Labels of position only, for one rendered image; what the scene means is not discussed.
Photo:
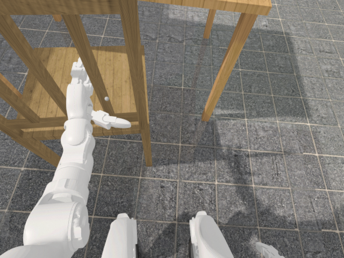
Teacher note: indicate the left robot upper arm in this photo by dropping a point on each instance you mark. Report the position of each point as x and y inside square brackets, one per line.
[54, 231]

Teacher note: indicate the robot right thigh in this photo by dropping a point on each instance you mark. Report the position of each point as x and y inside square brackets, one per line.
[206, 234]

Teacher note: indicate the robot right hand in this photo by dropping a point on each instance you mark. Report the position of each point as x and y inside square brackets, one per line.
[267, 251]

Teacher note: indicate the left robot forearm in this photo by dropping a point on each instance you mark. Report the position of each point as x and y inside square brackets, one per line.
[72, 176]

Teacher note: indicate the robot left hand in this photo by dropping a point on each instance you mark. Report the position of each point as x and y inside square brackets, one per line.
[78, 98]

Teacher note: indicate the robot right shin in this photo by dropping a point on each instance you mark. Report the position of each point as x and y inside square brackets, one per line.
[195, 248]

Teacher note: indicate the chair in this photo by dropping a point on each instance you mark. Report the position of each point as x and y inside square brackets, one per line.
[116, 72]

